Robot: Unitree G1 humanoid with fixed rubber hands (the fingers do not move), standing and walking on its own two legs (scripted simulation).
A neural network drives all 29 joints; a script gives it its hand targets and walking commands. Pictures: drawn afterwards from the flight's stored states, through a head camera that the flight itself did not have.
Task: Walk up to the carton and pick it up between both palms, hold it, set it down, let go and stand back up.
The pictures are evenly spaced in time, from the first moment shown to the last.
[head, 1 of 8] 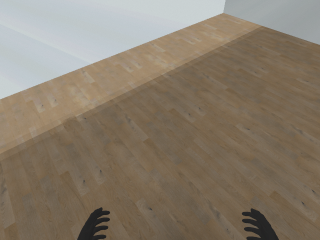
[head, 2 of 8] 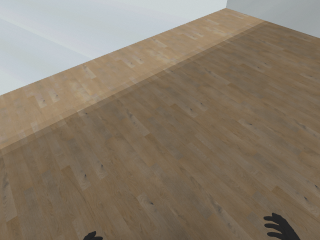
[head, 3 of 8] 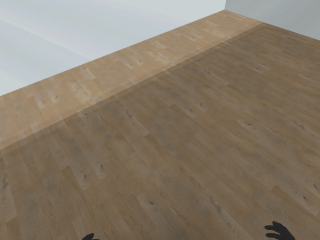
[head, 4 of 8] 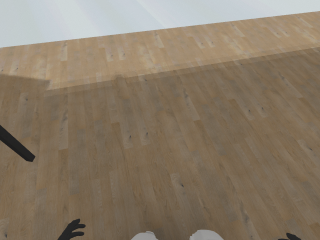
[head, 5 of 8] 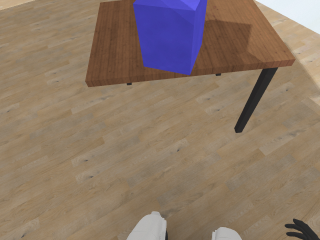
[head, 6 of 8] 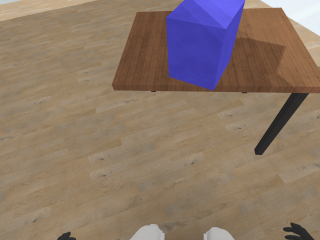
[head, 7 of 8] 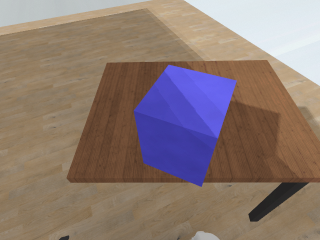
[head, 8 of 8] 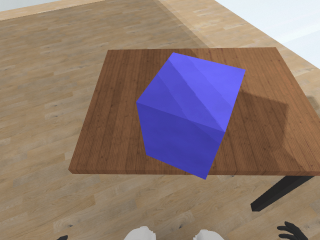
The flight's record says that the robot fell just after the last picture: no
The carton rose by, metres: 0.00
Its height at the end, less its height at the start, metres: +0.00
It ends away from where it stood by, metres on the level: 0.00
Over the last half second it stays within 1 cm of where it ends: yes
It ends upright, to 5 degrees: yes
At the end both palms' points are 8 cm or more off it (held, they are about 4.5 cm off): yes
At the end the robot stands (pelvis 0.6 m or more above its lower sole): yes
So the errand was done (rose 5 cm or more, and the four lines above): no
